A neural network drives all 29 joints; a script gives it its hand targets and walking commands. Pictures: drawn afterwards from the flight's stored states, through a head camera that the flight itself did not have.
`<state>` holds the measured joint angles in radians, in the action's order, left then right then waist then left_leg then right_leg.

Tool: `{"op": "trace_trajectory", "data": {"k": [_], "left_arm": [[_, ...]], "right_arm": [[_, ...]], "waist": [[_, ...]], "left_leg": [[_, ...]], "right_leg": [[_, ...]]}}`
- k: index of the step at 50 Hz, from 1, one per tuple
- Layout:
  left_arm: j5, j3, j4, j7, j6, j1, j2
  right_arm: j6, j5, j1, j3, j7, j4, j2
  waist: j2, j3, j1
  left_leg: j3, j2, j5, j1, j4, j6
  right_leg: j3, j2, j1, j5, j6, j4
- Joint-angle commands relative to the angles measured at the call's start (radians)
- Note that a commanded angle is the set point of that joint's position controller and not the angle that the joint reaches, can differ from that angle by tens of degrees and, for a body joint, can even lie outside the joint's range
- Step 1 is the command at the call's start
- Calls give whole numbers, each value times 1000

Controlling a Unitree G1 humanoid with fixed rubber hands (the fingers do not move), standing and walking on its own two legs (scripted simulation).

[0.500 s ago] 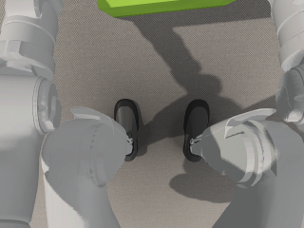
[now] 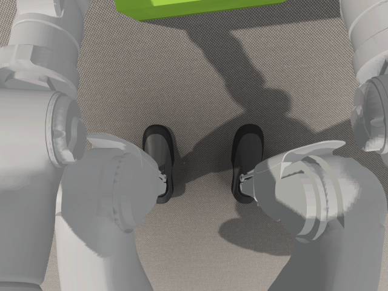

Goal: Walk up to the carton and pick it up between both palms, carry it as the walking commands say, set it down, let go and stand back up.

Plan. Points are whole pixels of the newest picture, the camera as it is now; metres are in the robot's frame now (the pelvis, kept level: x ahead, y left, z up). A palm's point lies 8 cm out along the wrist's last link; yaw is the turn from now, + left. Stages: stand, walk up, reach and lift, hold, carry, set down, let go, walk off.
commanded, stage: reach and lift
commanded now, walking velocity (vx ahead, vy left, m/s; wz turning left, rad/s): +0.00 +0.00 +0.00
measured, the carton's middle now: out of the picture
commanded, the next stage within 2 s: none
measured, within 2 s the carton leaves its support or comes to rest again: leaves its support in 0.62 s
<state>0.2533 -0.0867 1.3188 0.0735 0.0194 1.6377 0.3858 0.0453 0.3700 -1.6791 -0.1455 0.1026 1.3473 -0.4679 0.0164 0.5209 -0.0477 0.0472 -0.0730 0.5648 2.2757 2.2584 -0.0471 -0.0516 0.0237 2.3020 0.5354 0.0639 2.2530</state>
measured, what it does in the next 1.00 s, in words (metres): stands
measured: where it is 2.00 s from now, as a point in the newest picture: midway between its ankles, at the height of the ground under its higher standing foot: (201, 176)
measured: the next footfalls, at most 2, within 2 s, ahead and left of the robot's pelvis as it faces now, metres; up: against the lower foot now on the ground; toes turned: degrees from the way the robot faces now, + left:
none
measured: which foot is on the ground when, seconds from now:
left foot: down 0.00-1.00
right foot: down 0.00-1.00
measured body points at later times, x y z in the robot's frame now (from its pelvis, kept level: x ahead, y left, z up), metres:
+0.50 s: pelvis +0.01 +0.01 -0.01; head +0.38 +0.01 +0.22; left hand +0.56 +0.21 -0.20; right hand +0.58 -0.16 -0.20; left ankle +0.12 +0.12 -0.31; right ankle +0.12 -0.10 -0.31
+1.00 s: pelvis +0.00 +0.02 +0.02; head +0.36 +0.03 +0.28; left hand +0.56 +0.22 -0.13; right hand +0.58 -0.14 -0.13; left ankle +0.12 +0.12 -0.31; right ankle +0.12 -0.10 -0.31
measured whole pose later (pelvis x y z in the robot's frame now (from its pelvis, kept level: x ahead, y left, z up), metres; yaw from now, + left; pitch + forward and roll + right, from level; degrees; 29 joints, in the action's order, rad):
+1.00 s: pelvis +0.00 +0.02 +0.02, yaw +0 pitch +36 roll +0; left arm 0.17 -0.17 1.06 0.14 0.21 1.46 0.34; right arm 0.20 0.15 -1.51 0.11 0.08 1.14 -0.40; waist 0.01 0.32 -0.05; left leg 0.05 0.00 0.55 2.28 2.19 -0.05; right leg -0.02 0.02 2.28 0.54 0.02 2.18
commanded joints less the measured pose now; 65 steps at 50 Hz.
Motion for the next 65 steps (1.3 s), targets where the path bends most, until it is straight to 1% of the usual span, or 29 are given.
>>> {"op": "trace_trajectory", "data": {"k": [1,4,8,13,17,20,23,27,30,33,35,38,41,44,46,50,54,57,61,65], "left_arm": [[-9,106,-160,-194,33,318,-587],[-13,107,-192,-229,53,310,-666],[-12,106,-229,-254,72,291,-737],[-5,110,-261,-266,85,268,-801],[7,119,-301,-265,86,268,-830],[27,141,-353,-258,83,291,-851],[59,172,-424,-248,79,344,-864],[110,216,-532,-229,71,465,-842],[139,243,-615,-210,67,566,-797],[151,265,-663,-188,72,624,-770],[143,267,-657,-178,81,630,-774],[112,246,-606,-177,98,604,-811],[61,206,-531,-190,118,548,-860],[13,166,-483,-208,140,476,-911],[-3,153,-494,-218,150,449,-935],[5,171,-586,-222,159,461,-955],[29,210,-693,-212,161,499,-945],[35,226,-729,-205,167,494,-937],[16,217,-716,-214,182,441,-962],[-35,177,-660,-241,205,361,-1010]], "right_arm": [[25,-4,-395,-91,-232,-222,782],[34,-10,-391,-72,-265,-238,850],[43,-10,-393,-60,-296,-276,904],[49,-13,-396,-57,-322,-313,939],[49,-12,-404,-62,-328,-355,952],[47,-1,-426,-79,-323,-405,965],[42,11,-461,-96,-307,-474,964],[37,5,-507,-92,-267,-551,927],[38,-8,-540,-76,-236,-593,893],[45,-10,-574,-71,-217,-618,867],[51,-18,-584,-57,-215,-607,856],[62,-50,-568,-14,-226,-555,861],[77,-95,-513,42,-251,-474,891],[97,-133,-443,82,-282,-420,943],[107,-143,-415,88,-299,-429,976],[117,-123,-432,50,-307,-538,1007],[116,-90,-492,-6,-288,-679,996],[119,-79,-512,-34,-270,-739,991],[131,-94,-475,-36,-257,-737,1025],[152,-148,-385,7,-262,-664,1083]], "waist": [[72,-1011,-136],[62,-990,-135],[58,-994,-133],[63,-998,-125],[73,-1046,-117],[78,-1142,-114],[74,-1289,-105],[61,-1474,-72],[56,-1600,-46],[40,-1693,-33],[25,-1690,-25],[4,-1603,-8],[-14,-1474,4],[-25,-1391,2],[-26,-1399,-5],[-17,-1542,-20],[5,-1730,-29],[27,-1819,-36],[46,-1816,-40],[46,-1707,-35]], "left_leg": [[-36,97,-307,-483,-136,-3],[-24,101,-294,-478,-131,-5],[-18,105,-300,-485,-125,-8],[-20,112,-321,-493,-120,-14],[-21,116,-356,-513,-113,-16],[-20,119,-399,-548,-110,-14],[-19,125,-452,-587,-111,-7],[-15,131,-486,-605,-121,7],[-9,134,-484,-636,-131,18],[-8,137,-476,-714,-147,26],[-10,139,-451,-744,-162,30],[-17,143,-393,-740,-189,33],[-23,147,-336,-706,-215,34],[-26,154,-324,-688,-232,32],[-25,157,-347,-695,-236,31],[-22,163,-432,-749,-232,30],[-18,166,-506,-810,-227,31],[-12,167,-527,-827,-232,32],[-1,172,-498,-783,-257,33],[8,176,-426,-686,-293,33]], "right_leg": [[110,-80,-552,-242,-53,-130],[98,-86,-523,-222,-47,-126],[85,-91,-496,-215,-40,-116],[71,-96,-474,-222,-33,-103],[62,-98,-494,-255,-31,-93],[55,-101,-542,-303,-32,-87],[51,-104,-620,-371,-33,-84],[51,-107,-726,-448,-32,-88],[46,-107,-785,-461,-32,-96],[33,-108,-796,-426,-31,-113],[24,-107,-762,-375,-28,-126],[13,-105,-669,-287,-23,-149],[6,-102,-560,-212,-19,-169],[2,-102,-487,-183,-17,-185],[0,-103,-481,-197,-19,-190],[-2,-110,-553,-276,-26,-191],[0,-118,-672,-360,-34,-189],[4,-124,-742,-395,-39,-195],[8,-133,-774,-395,-40,-221],[11,-137,-723,-351,-34,-262]]}}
